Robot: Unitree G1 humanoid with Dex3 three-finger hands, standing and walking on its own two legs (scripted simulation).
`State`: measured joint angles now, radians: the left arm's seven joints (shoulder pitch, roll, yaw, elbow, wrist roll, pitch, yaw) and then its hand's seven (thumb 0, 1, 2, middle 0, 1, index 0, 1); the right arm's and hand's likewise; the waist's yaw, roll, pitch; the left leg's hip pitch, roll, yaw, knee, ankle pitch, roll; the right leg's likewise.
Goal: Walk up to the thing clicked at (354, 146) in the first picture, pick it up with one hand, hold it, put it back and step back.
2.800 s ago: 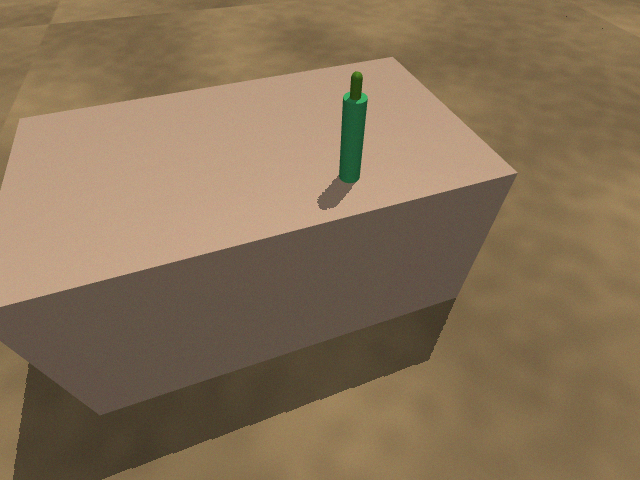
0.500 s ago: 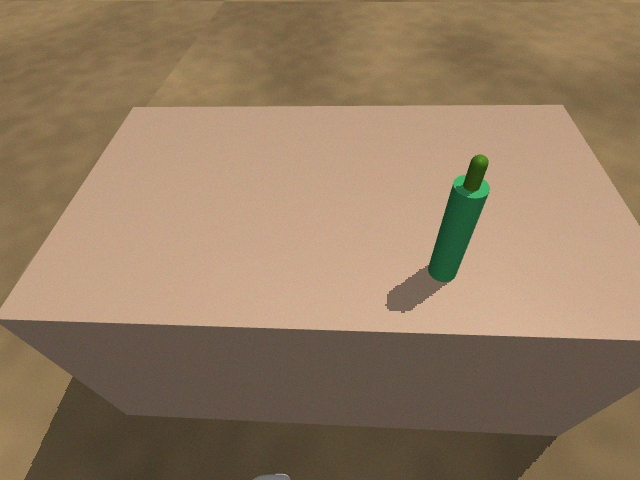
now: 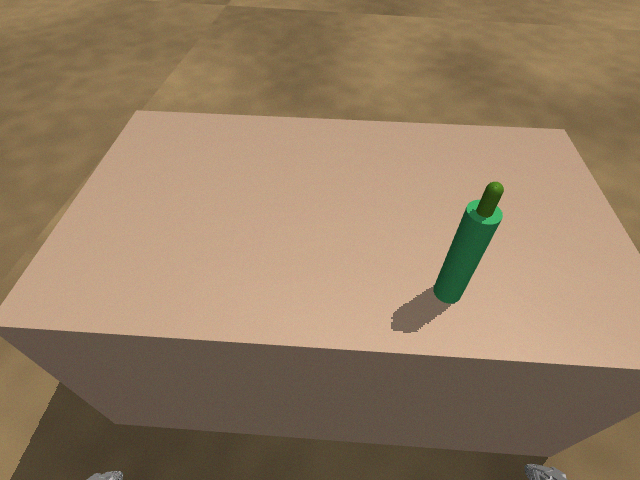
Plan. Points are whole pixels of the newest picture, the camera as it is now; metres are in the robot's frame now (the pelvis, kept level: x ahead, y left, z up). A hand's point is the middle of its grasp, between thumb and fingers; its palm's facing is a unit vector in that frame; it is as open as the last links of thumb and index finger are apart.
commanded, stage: walk up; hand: right
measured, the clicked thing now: (468, 246) +0.49 -0.22 -0.03
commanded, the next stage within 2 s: stand in 0.74 s
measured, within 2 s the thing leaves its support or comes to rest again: neither
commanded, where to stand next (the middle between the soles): +0.05 +0.01 m, yaw -2 degrees
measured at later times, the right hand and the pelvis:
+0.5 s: hand out of the picture +0.08 -0.26 -0.14, palm faces -0.02 +0.94 -0.33, open 7.4 cm; pelvis +0.00 +0.00 +0.02, yaw +0 degrees
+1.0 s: hand out of the picture +0.10 -0.26 -0.14, palm faces -0.01 +0.94 -0.33, open 7.4 cm; pelvis +0.01 -0.01 +0.02, yaw -1 degrees
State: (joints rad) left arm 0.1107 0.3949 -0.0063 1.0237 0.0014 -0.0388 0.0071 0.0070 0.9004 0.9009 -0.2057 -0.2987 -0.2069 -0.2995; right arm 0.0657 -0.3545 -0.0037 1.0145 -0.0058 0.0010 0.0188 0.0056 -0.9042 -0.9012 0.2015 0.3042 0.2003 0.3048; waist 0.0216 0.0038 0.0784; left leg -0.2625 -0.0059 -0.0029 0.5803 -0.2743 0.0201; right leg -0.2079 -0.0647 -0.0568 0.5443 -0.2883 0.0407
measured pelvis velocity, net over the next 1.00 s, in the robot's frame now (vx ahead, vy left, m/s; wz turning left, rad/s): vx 0.01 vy -0.01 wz -0.01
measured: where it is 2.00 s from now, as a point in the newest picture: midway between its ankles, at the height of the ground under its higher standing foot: outside the picture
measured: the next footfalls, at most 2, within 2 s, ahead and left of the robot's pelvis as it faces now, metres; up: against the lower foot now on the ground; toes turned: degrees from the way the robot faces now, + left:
none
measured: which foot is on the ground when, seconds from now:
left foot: down 0.00-1.00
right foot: down 0.00-1.00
